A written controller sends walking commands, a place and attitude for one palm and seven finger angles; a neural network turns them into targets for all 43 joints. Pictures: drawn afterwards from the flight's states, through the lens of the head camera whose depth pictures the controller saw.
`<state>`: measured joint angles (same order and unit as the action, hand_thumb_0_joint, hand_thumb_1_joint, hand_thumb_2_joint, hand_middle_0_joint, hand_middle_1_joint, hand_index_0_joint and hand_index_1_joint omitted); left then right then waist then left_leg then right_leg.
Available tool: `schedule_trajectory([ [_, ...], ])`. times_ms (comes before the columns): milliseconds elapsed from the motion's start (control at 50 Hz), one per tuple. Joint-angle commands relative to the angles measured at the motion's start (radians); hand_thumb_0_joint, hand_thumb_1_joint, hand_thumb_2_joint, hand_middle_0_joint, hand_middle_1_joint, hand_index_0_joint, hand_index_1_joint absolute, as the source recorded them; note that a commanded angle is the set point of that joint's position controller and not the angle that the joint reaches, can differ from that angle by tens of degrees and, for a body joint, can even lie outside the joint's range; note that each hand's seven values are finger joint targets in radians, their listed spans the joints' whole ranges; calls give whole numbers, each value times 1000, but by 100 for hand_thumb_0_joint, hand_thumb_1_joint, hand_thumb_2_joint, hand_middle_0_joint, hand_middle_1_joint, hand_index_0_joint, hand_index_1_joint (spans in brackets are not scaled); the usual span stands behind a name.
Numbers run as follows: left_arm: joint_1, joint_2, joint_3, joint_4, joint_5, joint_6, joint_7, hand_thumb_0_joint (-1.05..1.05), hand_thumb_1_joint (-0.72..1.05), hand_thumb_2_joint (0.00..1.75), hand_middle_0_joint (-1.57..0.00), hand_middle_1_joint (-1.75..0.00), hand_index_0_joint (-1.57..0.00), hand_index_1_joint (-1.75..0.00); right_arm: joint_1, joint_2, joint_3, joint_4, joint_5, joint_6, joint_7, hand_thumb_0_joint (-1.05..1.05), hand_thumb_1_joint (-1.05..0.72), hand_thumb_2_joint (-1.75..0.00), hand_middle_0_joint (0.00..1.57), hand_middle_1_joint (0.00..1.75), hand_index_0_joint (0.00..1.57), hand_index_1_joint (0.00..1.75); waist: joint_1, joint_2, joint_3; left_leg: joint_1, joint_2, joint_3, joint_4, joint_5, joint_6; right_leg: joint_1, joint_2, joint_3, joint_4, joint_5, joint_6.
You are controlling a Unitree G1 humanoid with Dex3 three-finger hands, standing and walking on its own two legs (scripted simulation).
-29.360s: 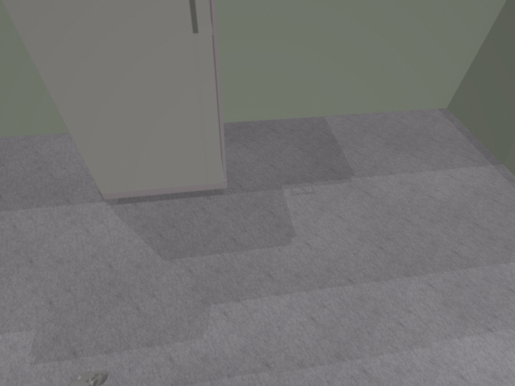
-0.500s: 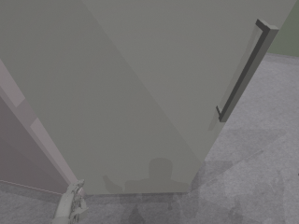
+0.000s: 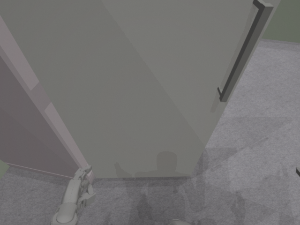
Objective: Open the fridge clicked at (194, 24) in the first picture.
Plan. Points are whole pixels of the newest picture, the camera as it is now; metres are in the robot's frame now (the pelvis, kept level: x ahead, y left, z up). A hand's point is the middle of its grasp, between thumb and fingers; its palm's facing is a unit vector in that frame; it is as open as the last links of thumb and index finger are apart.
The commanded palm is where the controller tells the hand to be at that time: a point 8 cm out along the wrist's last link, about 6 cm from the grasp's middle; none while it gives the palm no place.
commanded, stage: step back with the hand held close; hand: right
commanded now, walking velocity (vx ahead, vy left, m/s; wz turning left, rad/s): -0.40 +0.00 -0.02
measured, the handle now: (237, 58) +0.47 -0.20 +0.21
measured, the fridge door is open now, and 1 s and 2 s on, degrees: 77 77 77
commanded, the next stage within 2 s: stop stepping back and stand still in 0.38 s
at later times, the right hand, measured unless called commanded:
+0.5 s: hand out of the picture +0.07 -0.25 +0.18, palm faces +0.42 +0.78 -0.46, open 7.4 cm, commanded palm +0.01 -0.29 +0.19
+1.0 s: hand out of the picture -0.04 -0.29 +0.17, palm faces +0.52 +0.78 -0.35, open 7.4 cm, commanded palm -0.10 -0.32 +0.19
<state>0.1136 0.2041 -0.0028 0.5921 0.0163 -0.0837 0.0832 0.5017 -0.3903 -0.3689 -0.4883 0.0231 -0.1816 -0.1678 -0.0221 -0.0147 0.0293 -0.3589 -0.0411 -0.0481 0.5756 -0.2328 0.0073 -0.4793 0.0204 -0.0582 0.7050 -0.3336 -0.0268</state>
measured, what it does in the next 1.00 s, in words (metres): walks backwards: right foot, then left foot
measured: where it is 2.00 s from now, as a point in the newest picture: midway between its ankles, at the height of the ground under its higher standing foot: outside the picture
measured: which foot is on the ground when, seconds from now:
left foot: down 0.00-0.14, up 0.16-0.36, down 0.38-0.68, up 0.70-0.82, down 0.84-1.00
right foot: up 0.00-0.12, down 0.14-0.40, up 0.42-0.64, down 0.66-1.00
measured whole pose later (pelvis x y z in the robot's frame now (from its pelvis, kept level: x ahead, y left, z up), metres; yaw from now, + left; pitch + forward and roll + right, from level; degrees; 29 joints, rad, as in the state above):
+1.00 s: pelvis -0.23 -0.02 +0.00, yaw -2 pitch -3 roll +0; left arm 0.27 0.21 -0.01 0.70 0.02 -0.11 0.07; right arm 0.47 -0.35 -0.37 -0.45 0.02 -0.16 -0.18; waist 0.00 0.02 -0.01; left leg -0.30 -0.02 0.04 0.62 -0.28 0.05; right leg -0.29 -0.01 -0.05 0.65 -0.41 -0.03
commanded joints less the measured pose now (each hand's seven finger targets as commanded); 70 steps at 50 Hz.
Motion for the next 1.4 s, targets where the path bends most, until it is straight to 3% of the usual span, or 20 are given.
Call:
schedule_trajectory([
  [0, -40, 81, 33, -141, 0, -11, 11, 0, 90, 90, -20, -30, -20, -30, 15, -232, -187, -214, 2, -59, -46, 0, -90, -90, 20, 30, 20, 30, 10, 150, -164, 37, 358, -274, -236, 401, 178, 45, -27, 86, 236, -146, 39],
  [60, -30, 111, 36, -116, -3, -1, 30, 0, 90, 90, -20, -30, -20, -30, 12, -211, -173, -166, 5, -52, -47, 0, -90, -90, 20, 30, 20, 30, 32, 63, -161, 46, 244, -143, -94, 483, 76, 177, -28, 47, -147, 57, 32],
  [100, -48, 152, 51, -144, -12, -14, 48, 0, 90, 90, -20, -30, -20, -30, -2, -214, -183, -216, 6, -59, -46, 0, -90, -90, 20, 30, 20, 30, 2, -184, -193, 84, 57, -18, 83, 109, -28, 118, -237, 241, -327, 365, -55],
  [140, -17, 145, 70, -144, -23, -45, 49, 0, 90, 90, -20, -30, -20, -30, 81, -200, -202, -142, 14, -50, -43, 0, -90, -90, 20, 30, 20, 30, -12, -157, -221, 29, -17, 14, 247, -206, -35, 136, -315, 281, -346, 515, -105],
  [220, -6, 128, 62, -100, 9, -108, 24, 0, 90, 90, -20, -30, -20, -30, -28, -185, -140, -344, 15, -42, -26, 0, -90, -90, 20, 30, 20, 30, -3, -193, -254, -3, 18, -1, 230, -210, -39, 309, -321, 242, -286, 832, -105],
  [320, -63, 144, 59, -88, 22, -113, 22, 0, 90, 90, -20, -30, -20, -30, -63, -198, -147, -252, 9, -13, -32, 0, -90, -90, 20, 30, 20, 30, -7, -124, -117, 170, 22, 12, -32, -78, -20, 71, -275, 230, -353, 230, -72],
  [400, -52, 93, 60, -70, 10, -68, 17, 0, 90, 90, -20, -30, -20, -30, -55, -254, -162, -156, 1, -11, -34, 0, -90, -90, 20, 30, 20, 30, -20, 251, -164, -1, 395, -396, -358, 222, 164, 43, 15, 70, 285, -148, 59],
  [460, -59, 65, 27, -94, 9, -25, 10, 0, 90, 90, -20, -30, -20, -30, -8, -220, -142, -187, -6, -1, -27, 0, -90, -90, 20, 30, 20, 30, 11, 133, -177, 103, 309, -202, -236, 501, 149, 16, -6, 54, 319, -120, 68],
  [580, 28, 137, 44, -137, -14, -7, 29, 0, 90, 90, -20, -30, -20, -30, 14, -206, -150, -168, 0, 9, -48, 0, -90, -90, 20, 30, 20, 30, 39, 118, -150, 44, 228, -154, -306, -159, 60, 281, -4, 9, -202, -95, 1],
  [640, 26, 177, 51, -163, -21, -34, 35, 0, 90, 90, -20, -30, -20, -30, 15, -209, -164, -214, -2, -26, -47, 0, -90, -90, 20, 30, 20, 30, 17, -174, -113, 43, 33, 21, 0, -125, -24, 228, -243, 310, -486, -164, -88],
  [700, 0, 148, 45, -123, -4, -56, 32, 0, 90, 90, -20, -30, -20, -30, -30, -205, -177, -204, -20, -29, -38, 0, -90, -90, 20, 30, 20, 30, 35, -262, 6, 112, 20, 67, 183, -117, -31, -47, -256, 318, -584, -424, -97],
  [780, 18, 165, 49, -87, -2, -87, 24, 0, 90, 90, -20, -30, -20, -30, -118, -151, -101, -133, -24, -32, -31, 0, -90, -90, 20, 30, 20, 30, 25, -90, 28, 194, 30, 86, -110, -159, 10, 3, -188, 206, -390, -325, -65],
  [860, 42, 138, 63, -62, -1, -88, 4, 0, 90, 90, -20, -30, -20, -30, -196, -188, -107, -154, -17, -41, -32, 0, -90, -90, 20, 30, 20, 30, 23, 181, -79, 192, 349, -419, -333, -344, 196, -4, -35, 14, 125, -147, 7],
  [940, 40, 122, 37, -52, 3, -76, 1, 0, 90, 90, -20, -30, -20, -30, -124, -194, -133, -186, -4, -38, -37, 0, -90, -90, 20, 30, 20, 30, 55, 52, -38, -88, 231, -146, -168, -341, 125, 301, -80, 47, -152, -108, -15],
  [980, 1, 148, 27, -73, 9, -81, 11, 0, 90, 90, -20, -30, -20, -30, -108, -192, -153, -223, -3, -58, -38, 0, -90, -90, 20, 30, 20, 30, 36, -286, 2, -167, 10, 66, 178, -293, 19, 261, -281, 392, -467, -358, -104],
  [1020, -2, 124, 31, -75, 3, -86, 13, 0, 90, 90, -20, -30, -20, -30, -126, -238, -189, -197, -11, -60, -33, 0, -90, -90, 20, 30, 20, 30, 28, -217, 22, -106, 17, 41, 458, -254, 0, 104, -362, 509, -592, -491, -150],
  [1140, -1, 127, 23, -88, -2, -105, 1, 0, 90, 90, -20, -30, -20, -30, -72, -168, -125, -152, 0, -30, -26, 0, -90, -90, 20, 30, 20, 30, 14, -166, -8, 216, 23, 150, -106, -157, 9, 74, -210, 143, -409, -257, -47],
  [1220, 19, 105, 33, -74, -5, -104, -13, 0, 90, 90, -20, -30, -20, -30, -157, -198, -133, -138, 7, -24, -26, 0, -90, -90, 20, 30, 20, 30, 21, 197, -91, 167, 339, -347, -333, -81, 169, 50, -42, 0, 86, -93, 29],
  [1300, 22, 104, 30, -83, -14, -91, -8, 0, 90, 90, -20, -30, -20, -30, -68, -198, -157, -156, 12, -31, -34, 0, -90, -90, 20, 30, 20, 30, 32, 79, -124, 215, 253, -118, -149, 308, 101, 198, -60, 17, -179, 120, 18],
  [1380, -20, 127, 37, -119, -20, -84, 8, 0, 90, 90, -20, -30, -20, -30, -6, -197, -167, -182, 11, -35, -26, 0, -90, -90, 20, 30, 20, 30, 9, -88, -102, 159, 93, 6, -110, 160, 3, 265, -169, 139, -289, 356, -20],
])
